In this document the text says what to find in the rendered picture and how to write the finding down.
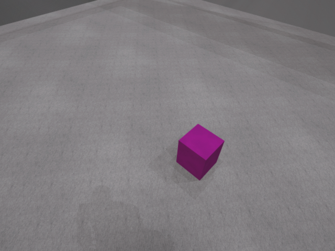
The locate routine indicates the carton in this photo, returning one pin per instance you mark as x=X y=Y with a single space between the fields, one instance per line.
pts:
x=198 y=151

